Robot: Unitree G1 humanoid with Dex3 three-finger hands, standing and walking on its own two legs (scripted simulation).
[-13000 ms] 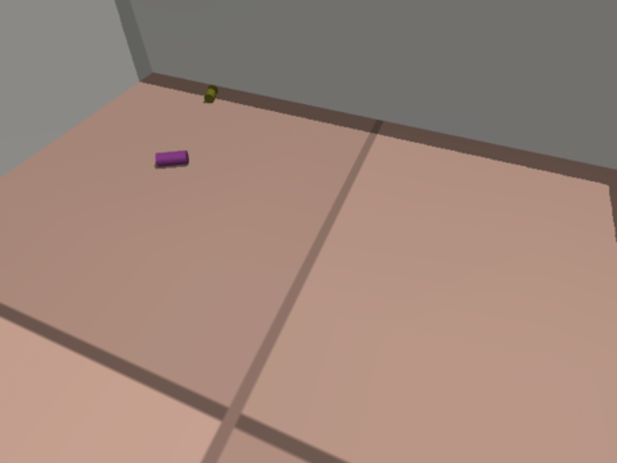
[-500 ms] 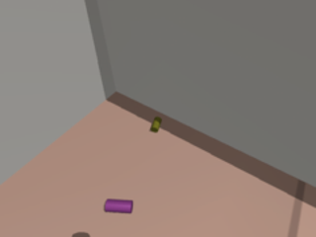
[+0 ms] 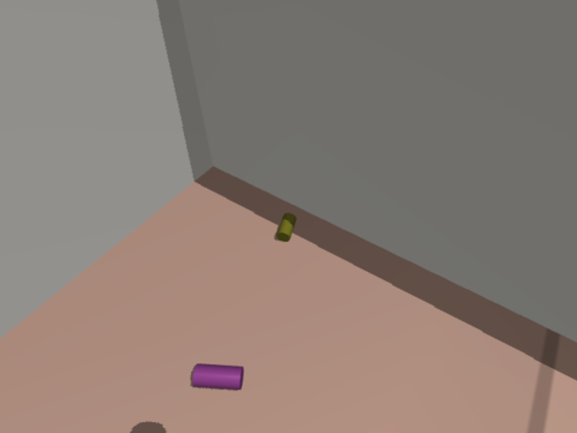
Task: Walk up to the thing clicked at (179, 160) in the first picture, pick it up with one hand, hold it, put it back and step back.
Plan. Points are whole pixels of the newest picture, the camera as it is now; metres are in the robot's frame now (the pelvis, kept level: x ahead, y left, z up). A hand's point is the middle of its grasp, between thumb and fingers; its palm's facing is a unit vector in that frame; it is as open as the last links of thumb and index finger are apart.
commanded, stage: stand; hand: left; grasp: from above
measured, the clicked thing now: (218, 376) +0.43 +0.23 -0.75
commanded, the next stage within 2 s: rise first in 0.02 s
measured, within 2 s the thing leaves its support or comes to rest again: neither
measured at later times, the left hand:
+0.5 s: hand out of the picture +0.14 +0.26 -0.18, palm faces -0.07 -0.92 -0.39, open 11.4 cm
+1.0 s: hand out of the picture +0.12 +0.26 -0.23, palm faces -0.18 -0.87 -0.46, open 14.2 cm
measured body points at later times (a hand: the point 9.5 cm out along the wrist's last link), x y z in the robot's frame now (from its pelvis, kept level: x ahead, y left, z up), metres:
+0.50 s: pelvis -0.01 +0.00 -0.03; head +0.05 +0.01 +0.41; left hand +0.14 +0.30 -0.15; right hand +0.10 -0.26 -0.15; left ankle +0.01 +0.11 -0.75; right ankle -0.02 -0.12 -0.75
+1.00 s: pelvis -0.01 +0.01 -0.10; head +0.09 +0.03 +0.34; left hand +0.13 +0.31 -0.20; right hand +0.17 -0.24 -0.18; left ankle +0.01 +0.12 -0.75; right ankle -0.02 -0.12 -0.75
